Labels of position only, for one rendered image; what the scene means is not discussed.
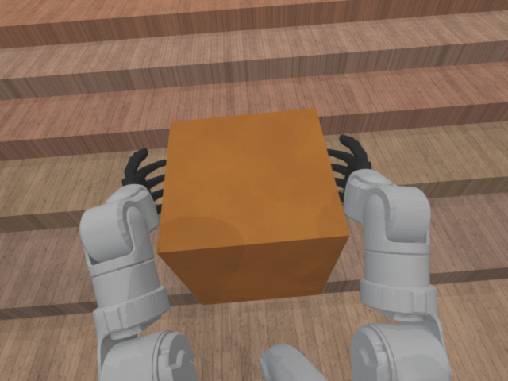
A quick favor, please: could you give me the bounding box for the robot right forearm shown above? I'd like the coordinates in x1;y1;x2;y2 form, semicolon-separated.
344;169;452;380

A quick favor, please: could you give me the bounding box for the left robot hand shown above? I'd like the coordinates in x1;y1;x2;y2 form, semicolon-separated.
122;148;167;214

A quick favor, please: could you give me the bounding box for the right robot hand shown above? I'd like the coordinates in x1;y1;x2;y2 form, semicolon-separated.
327;135;371;202

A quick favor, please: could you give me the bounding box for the robot left forearm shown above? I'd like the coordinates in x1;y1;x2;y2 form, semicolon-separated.
79;184;170;381

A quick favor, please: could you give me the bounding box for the left robot upper arm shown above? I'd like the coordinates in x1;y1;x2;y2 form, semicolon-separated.
100;330;198;381

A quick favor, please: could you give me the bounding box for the right robot upper arm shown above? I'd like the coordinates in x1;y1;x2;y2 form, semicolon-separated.
350;323;452;381

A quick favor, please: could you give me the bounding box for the robot right thigh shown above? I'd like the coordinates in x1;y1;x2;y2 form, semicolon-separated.
259;344;328;381

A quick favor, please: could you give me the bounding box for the carton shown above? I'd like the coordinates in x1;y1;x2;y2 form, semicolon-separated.
157;108;350;305

